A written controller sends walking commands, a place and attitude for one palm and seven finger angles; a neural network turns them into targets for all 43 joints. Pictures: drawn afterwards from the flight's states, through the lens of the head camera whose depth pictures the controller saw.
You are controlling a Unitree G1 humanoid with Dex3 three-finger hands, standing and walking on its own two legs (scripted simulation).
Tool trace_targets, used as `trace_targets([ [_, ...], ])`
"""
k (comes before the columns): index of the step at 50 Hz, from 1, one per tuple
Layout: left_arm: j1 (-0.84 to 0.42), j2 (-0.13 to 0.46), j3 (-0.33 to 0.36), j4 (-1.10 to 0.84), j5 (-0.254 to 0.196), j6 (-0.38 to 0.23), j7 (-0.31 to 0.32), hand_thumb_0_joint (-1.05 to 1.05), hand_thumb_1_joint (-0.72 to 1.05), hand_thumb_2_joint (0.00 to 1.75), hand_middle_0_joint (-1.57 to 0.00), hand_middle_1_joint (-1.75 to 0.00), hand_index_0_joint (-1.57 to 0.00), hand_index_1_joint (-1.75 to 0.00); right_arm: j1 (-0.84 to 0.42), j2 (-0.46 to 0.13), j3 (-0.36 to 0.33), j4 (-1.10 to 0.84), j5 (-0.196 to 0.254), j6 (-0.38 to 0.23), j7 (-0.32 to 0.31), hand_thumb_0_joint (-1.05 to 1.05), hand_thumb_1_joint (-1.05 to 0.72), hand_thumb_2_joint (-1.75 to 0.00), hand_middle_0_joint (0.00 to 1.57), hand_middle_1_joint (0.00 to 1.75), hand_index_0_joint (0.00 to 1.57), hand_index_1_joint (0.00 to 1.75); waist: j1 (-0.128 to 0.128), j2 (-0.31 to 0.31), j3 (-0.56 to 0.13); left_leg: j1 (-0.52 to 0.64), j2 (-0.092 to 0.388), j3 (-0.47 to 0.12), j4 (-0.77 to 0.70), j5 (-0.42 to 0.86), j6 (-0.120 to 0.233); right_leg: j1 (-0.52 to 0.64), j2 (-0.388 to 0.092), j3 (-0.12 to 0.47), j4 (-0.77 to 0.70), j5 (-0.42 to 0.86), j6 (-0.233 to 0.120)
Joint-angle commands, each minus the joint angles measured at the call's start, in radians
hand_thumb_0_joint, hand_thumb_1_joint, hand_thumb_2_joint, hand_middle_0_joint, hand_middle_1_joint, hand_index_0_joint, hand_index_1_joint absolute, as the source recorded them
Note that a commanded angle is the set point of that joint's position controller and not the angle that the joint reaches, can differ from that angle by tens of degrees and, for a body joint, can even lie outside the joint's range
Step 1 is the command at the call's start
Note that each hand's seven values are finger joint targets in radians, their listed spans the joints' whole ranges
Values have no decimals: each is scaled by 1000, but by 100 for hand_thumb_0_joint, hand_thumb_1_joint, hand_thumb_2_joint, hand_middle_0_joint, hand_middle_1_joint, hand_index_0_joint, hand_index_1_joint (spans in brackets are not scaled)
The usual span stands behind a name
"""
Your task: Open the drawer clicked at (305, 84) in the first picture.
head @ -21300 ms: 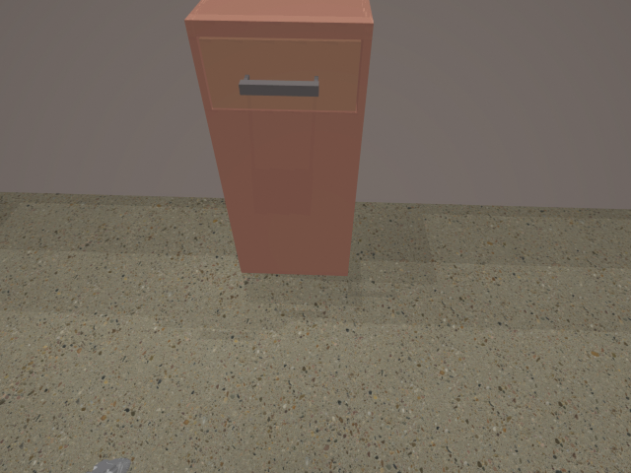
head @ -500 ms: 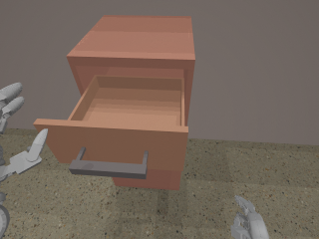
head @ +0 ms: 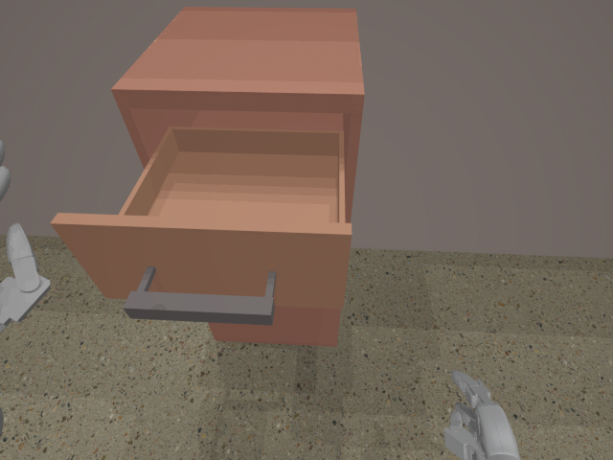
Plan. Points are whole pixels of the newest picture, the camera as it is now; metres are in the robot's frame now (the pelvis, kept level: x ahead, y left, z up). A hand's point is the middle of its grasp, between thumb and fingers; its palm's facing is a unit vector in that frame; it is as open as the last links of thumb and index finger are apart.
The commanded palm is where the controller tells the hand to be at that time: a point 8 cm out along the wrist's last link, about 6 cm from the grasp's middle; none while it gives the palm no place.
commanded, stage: step back with the hand held close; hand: left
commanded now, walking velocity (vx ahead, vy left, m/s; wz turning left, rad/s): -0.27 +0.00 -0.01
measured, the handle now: (205, 292) +0.31 +0.18 +0.05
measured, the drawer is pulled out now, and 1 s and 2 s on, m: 0.28 0.28 0.28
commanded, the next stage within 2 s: stop stepping back and stand still in 0.86 s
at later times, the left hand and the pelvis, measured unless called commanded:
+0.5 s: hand out of the picture +0.13 +0.26 +0.21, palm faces +0.51 -0.76 -0.40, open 7.4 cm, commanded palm +0.06 +0.30 +0.23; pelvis -0.07 +0.02 -0.02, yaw +0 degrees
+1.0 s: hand out of the picture +0.02 +0.27 +0.22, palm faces +0.47 -0.79 -0.39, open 7.4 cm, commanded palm -0.05 +0.30 +0.23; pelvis -0.18 +0.02 -0.01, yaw +1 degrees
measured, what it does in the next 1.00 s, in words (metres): walks backwards: left foot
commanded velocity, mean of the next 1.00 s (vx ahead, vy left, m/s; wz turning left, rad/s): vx -0.28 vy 0.00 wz -0.02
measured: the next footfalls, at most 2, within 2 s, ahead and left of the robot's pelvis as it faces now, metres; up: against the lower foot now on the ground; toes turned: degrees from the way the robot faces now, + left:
left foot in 0.84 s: -0.05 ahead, +0.12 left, +0.00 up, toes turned +3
right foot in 1.14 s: -0.22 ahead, -0.12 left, +0.00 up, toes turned +3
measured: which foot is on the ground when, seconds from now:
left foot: down 0.00-0.68, up 0.70-0.82, down 0.84-1.00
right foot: down 0.00-0.82, up 0.84-1.00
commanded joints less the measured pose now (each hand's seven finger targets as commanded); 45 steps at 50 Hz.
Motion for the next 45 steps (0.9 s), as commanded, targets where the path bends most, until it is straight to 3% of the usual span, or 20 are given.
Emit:
trace_targets([
  [1, 60, 192, 110, -220, 1, -78, 15, 0, 90, 90, -20, -30, -20, -30, -101, -115, -55, -177, 1, -38, -13, 0, -90, -90, 20, 30, 20, 30, -18, 32, -165, 6, 0, -4, -7, 252, 32, -16, -98, 100, -54, 151, -28],
  [5, 131, 256, 191, -286, -2, -92, 31, 0, 90, 90, -20, -30, -20, -30, -91, -124, -80, -202, 4, -24, -16, 0, -90, -90, 20, 30, 20, 30, -12, -14, -246, -26, 17, -27, 3, 345, 29, 32, -80, 73, 27, 226, -19],
  [12, 157, 226, 194, -277, 5, -108, 60, 0, 90, 90, -20, -30, -20, -30, -52, -130, -102, -203, -20, -24, -36, 0, -90, -90, 20, 30, 20, 30, -29, -26, -178, -168, 53, -70, -15, 267, 34, 2, -57, 80, 105, 158, -22],
  [22, 3, 189, 141, -314, 59, -112, 104, 0, 90, 90, -20, -30, -20, -30, -5, -124, -99, -180, -41, -50, -52, 0, -90, -90, 20, 30, 20, 30, -58, -53, -98, -315, 48, -101, 5, -260, 56, -165, -88, 158, 62, -295, -47],
  [25, -8, 199, 146, -329, 72, -115, 119, 0, 90, 90, -20, -30, -20, -30, -5, -126, -96, -164, -51, -60, -56, 0, -90, -90, 20, 30, 20, 30, -61, 71, -90, -384, 100, -153, -83, -307, 76, -135, -34, 105, 164, -319, -36],
  [27, -37, 181, 141, -349, 72, -125, 121, 0, 90, 90, -20, -30, -20, -30, -9, -115, -87, -176, -48, -83, -54, 0, -90, -90, 20, 30, 20, 30, -51, 158, -93, -530, 162, -220, -181, -331, 103, 15, 29, 54, 339, -197, -14],
  [28, -14, 188, 154, -331, 73, -130, 123, 0, 90, 90, -20, -30, -20, -30, -2, -109, -90, -172, -55, -90, -53, 0, -90, -90, 20, 30, 20, 30, -48, 150, -104, -542, 174, -222, -171, -262, 107, 55, 37, 51, 369, -140, -13],
  [30, 16, 216, 169, -326, 64, -134, 116, 0, 90, 90, -20, -30, -20, -30, 4, -106, -93, -169, -44, -100, -39, 0, -90, -90, 20, 30, 20, 30, -47, 130, -141, -474, 140, -162, -88, -185, 91, 44, 8, 86, 312, -90, -24],
  [32, -18, 241, 175, -295, 49, -141, 99, 0, 90, 90, -20, -30, -20, -30, -13, -96, -81, -187, -13, -107, -20, 0, -90, -90, 20, 30, 20, 30, -47, -42, -84, -426, 19, -68, 80, -242, 45, -73, -112, 282, 70, -100, -68],
  [33, -31, 264, 187, -263, 44, -146, 97, 0, 90, 90, -20, -30, -20, -30, -9, -98, -80, -169, -13, -101, -14, 0, -90, -90, 20, 30, 20, 30, -49, -119, -47, -336, -36, -11, 232, -221, 13, -215, -216, 415, -85, -201, -118],
  [35, -99, 277, 178, -248, 41, -136, 98, 0, 90, 90, -20, -30, -20, -30, -10, -102, -91, -136, -11, -77, -7, 0, -90, -90, 20, 30, 20, 30, -31, -240, -60, -159, -55, 16, 553, -247, -9, -450, -333, 475, -258, -514, -189],
  [37, -92, 251, 160, -204, 39, -119, 86, 0, 90, 90, -20, -30, -20, -30, -21, -83, -71, -140, -7, -58, 0, 0, -90, -90, 20, 30, 20, 30, -37, -323, -71, -143, -24, 26, 523, -237, 4, -398, -291, 328, -195, -346, -158],
  [38, -69, 247, 164, -198, 35, -114, 81, 0, 90, 90, -20, -30, -20, -30, -22, -79, -66, -142, -6, -56, -1, 0, -90, -90, 20, 30, 20, 30, -38, -293, -76, -129, -19, 46, 383, -207, 6, -343, -234, 244, -143, -219, -128],
  [39, -62, 242, 157, -206, 29, -113, 75, 0, 90, 90, -20, -30, -20, -30, -16, -87, -63, -139, -1, -54, -4, 0, -90, -90, 20, 30, 20, 30, -52, -225, -58, -92, -22, 48, 204, -162, 6, -338, -188, 188, -80, -161, -93],
  [40, -85, 273, 172, -221, 28, -124, 74, 0, 90, 90, -20, -30, -20, -30, -21, -113, -65, -133, 1, -49, -7, 0, -90, -90, 20, 30, 20, 30, -67, -58, -38, -62, 2, -6, -20, -128, 17, -372, -132, 149, 82, -178, -56],
  [41, -21, 221, 151, -258, 24, -144, 73, 0, 90, 90, -20, -30, -20, -30, -37, -146, -73, -150, -14, -61, -16, 0, -90, -90, 20, 30, 20, 30, -46, 274, -26, -257, 212, -285, -220, -141, 100, -297, -3, 70, 392, -261, -5],
  [42, -41, 220, 154, -324, 36, -160, 84, 0, 90, 90, -20, -30, -20, -30, -24, -116, -76, -150, -39, -82, -17, 0, -90, -90, 20, 30, 20, 30, -57, 329, -47, -353, 372, -448, -286, -14, 164, -272, 73, 73, 683, -391, 4],
  [43, -84, 250, 180, -335, 34, -165, 87, 0, 90, 90, -20, -30, -20, -30, -5, -103, -83, -125, -41, -102, -14, 0, -90, -90, 20, 30, 20, 30, -55, 187, -61, -279, 387, -370, -219, 205, 194, -335, 54, 135, 789, -364, -2],
  [44, -31, 261, 202, -318, 15, -167, 75, 0, 90, 90, -20, -30, -20, -30, -6, -107, -103, -118, -23, -112, -4, 0, -90, -90, 20, 30, 20, 30, -41, 79, -187, -211, 359, -290, -155, 196, 176, -274, 45, 145, 819, -357, 0],
  [45, -19, 276, 205, -411, -1, -165, 72, 0, 90, 90, -20, -30, -20, -30, -2, -118, -109, -137, -19, -121, 1, 0, -90, -90, 20, 30, 20, 30, -41, 87, -237, -121, 316, -251, -88, 387, 173, -283, 60, 126, 757, -385, 12],
])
